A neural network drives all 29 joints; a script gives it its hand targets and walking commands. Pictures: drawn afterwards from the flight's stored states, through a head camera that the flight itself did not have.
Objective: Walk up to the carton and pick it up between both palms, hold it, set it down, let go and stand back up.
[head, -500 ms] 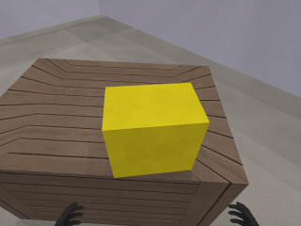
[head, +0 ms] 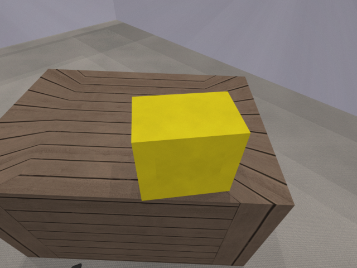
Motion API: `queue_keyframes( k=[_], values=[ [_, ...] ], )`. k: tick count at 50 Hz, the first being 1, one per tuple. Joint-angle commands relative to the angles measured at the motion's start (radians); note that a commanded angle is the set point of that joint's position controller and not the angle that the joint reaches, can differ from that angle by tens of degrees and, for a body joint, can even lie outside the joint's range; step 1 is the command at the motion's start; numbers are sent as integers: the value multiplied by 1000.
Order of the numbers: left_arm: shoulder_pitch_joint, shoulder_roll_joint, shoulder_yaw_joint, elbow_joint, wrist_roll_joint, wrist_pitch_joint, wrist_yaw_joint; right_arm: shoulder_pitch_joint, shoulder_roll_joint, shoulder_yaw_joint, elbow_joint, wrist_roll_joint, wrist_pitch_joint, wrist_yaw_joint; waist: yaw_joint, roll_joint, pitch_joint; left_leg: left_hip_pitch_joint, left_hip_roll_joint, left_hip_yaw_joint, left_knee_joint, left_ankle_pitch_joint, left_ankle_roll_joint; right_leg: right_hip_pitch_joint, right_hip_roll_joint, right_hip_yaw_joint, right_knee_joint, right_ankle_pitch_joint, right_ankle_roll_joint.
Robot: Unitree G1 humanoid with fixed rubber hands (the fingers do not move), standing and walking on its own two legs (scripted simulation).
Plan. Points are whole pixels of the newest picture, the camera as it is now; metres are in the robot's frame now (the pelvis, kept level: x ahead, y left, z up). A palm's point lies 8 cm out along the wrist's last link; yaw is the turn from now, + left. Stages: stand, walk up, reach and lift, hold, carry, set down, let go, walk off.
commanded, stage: stand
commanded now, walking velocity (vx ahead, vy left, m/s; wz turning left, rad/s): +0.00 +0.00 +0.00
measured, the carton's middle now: (184, 147) +0.47 +0.00 +0.00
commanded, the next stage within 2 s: none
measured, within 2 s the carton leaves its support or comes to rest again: neither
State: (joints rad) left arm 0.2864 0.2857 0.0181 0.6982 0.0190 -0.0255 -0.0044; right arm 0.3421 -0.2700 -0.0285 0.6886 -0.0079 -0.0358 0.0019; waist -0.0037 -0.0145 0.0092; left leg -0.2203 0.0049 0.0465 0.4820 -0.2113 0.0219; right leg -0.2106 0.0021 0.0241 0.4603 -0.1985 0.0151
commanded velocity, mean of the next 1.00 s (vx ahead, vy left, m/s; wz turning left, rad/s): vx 0.00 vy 0.00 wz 0.00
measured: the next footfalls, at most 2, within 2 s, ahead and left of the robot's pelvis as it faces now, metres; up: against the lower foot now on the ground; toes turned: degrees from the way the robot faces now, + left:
none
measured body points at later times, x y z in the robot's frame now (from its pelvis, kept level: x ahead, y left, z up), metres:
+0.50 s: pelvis +0.00 +0.01 +0.00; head +0.00 +0.01 +0.45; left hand +0.09 +0.27 -0.12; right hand +0.09 -0.26 -0.11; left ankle +0.03 +0.10 -0.74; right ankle +0.03 -0.13 -0.74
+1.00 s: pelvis +0.02 +0.00 +0.00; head +0.01 +0.01 +0.45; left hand +0.13 +0.27 -0.11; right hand +0.11 -0.26 -0.11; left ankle +0.03 +0.10 -0.74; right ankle +0.03 -0.13 -0.74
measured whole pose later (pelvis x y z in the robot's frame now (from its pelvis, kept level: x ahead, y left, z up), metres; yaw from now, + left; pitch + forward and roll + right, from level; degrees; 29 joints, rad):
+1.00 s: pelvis +0.02 +0.00 +0.00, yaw -1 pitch -2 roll +0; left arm 0.30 0.29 -0.01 0.73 0.01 -0.02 0.01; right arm 0.34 -0.28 -0.01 0.68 -0.01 -0.02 0.00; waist 0.00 -0.01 0.00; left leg -0.22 0.00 0.06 0.51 -0.26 0.03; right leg -0.23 0.00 0.06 0.50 -0.24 0.02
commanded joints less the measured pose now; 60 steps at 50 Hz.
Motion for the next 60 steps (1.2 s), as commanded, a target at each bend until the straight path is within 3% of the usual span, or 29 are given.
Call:
queue_keyframes(
  k=[1, 10, 34, 60],
  values=[
    [8, 106, 25, -54, 2, -14, 3, -4, -139, -31, -76, -1, -9, -2, 7, 37, 64, -120, 101, -157, -165, -243, 9, -26, -69, 93, -71, -120, -17],
    [40, 109, 17, -41, 3, -15, 4, 15, -139, -25, -79, -4, -4, -1, 1, 26, 56, -102, 99, -160, -148, -240, 13, -64, -70, 101, -58, -127, -18],
    [39, 121, -2, -29, -4, -6, 13, 25, -134, -6, -71, 1, 4, -5, 2, 16, 20, -27, 94, -124, -82, 2, 11, -40, -83, 113, -34, 24, -24],
    [18, 115, 3, -22, -5, -5, 14, 13, -132, -13, -68, 1, 8, -11, 3, 15, 18, -17, 100, -116, -92, -38, 13, -55, -74, 127, -39, 17, -31]
  ],
)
